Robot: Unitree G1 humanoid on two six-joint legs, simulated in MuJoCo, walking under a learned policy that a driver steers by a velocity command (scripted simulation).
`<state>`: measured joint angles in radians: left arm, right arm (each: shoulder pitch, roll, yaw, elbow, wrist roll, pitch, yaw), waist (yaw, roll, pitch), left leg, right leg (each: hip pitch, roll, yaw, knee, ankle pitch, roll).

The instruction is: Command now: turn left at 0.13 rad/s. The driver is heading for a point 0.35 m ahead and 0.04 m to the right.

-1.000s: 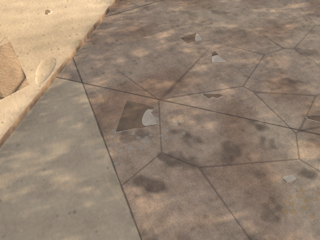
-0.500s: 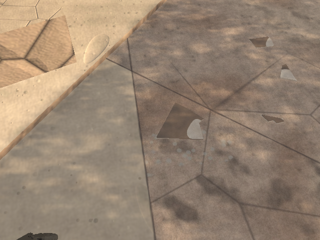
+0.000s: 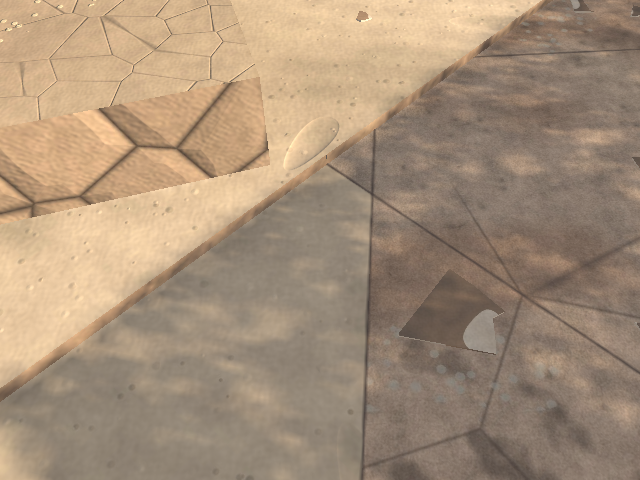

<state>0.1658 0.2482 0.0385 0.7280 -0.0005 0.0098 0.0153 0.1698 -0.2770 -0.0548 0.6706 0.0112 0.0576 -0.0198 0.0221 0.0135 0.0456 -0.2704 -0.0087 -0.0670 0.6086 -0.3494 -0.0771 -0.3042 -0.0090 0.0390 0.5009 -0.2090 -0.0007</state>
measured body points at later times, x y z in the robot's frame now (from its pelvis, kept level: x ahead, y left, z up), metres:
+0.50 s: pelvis +0.04 +0.00 -0.01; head +0.04 -0.02 +0.44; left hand +0.13 +0.28 -0.12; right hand +0.11 -0.27 -0.14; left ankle -0.02 +0.14 -0.74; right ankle +0.05 -0.10 -0.74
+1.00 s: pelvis +0.23 +0.01 -0.02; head +0.27 +0.02 +0.43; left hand +0.22 +0.29 -0.15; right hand +0.46 -0.22 -0.10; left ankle +0.36 +0.11 -0.74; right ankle +0.07 -0.11 -0.69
